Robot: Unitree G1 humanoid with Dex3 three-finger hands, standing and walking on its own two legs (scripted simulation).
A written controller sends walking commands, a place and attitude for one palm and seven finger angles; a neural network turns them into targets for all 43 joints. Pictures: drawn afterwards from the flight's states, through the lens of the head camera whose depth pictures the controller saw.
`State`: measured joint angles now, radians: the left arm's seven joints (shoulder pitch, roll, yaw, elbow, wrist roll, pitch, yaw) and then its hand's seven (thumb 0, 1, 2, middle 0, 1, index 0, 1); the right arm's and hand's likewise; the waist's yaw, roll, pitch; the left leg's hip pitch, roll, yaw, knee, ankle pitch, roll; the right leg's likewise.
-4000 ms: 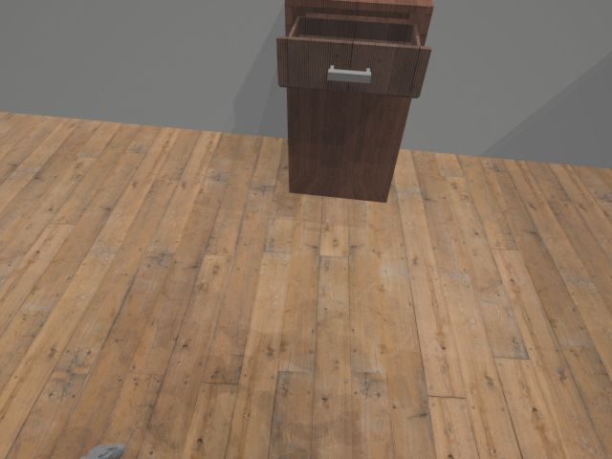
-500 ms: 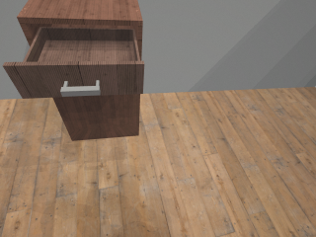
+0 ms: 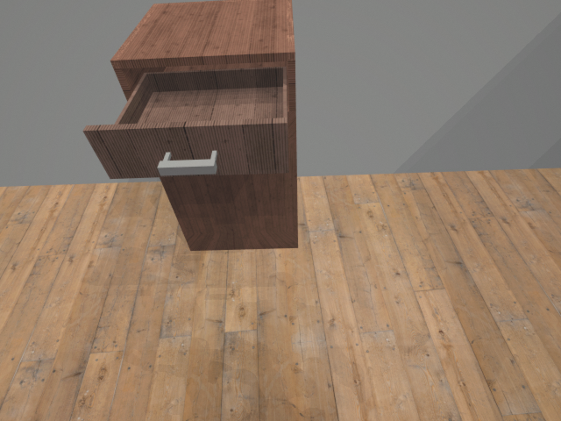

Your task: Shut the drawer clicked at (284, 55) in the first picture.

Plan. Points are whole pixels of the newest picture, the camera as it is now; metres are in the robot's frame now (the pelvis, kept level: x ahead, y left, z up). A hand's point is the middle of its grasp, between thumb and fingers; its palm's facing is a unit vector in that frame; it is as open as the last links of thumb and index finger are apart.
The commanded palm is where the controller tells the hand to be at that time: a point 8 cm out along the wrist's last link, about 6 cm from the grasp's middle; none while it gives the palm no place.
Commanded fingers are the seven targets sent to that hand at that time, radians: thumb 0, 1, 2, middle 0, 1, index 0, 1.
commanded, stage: take the last steps up to it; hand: left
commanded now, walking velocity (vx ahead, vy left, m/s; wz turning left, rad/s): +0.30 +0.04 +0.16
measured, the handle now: (189, 161) +0.62 +0.24 +0.00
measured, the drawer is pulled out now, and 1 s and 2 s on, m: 0.28 0.28 0.28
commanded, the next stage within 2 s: come to a stop and stand still in 1.06 s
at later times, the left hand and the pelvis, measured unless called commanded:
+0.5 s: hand out of the picture -0.08 +0.21 -0.17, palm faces +0.21 -0.97 -0.13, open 7.4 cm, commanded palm none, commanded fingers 0.00 0.90 0.90 -0.20 -0.30 -0.20 -0.30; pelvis +0.04 +0.06 +0.00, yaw +4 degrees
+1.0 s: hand (170, 323) +0.32 +0.25 -0.17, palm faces +0.01 -0.99 -0.15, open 7.4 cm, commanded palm none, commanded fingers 0.00 0.90 0.90 -0.20 -0.30 -0.20 -0.30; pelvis +0.21 +0.09 -0.01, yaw +3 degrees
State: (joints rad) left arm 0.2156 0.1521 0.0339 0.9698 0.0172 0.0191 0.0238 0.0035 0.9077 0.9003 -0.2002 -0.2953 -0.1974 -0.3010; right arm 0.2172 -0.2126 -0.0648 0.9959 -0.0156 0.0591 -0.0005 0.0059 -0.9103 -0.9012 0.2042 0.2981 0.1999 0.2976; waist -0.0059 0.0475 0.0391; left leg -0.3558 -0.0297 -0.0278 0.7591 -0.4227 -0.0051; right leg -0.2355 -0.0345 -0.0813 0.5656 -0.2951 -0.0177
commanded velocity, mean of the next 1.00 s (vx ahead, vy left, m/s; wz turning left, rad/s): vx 0.28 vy -0.01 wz -0.01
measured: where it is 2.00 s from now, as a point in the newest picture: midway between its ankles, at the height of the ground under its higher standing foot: (280, 417)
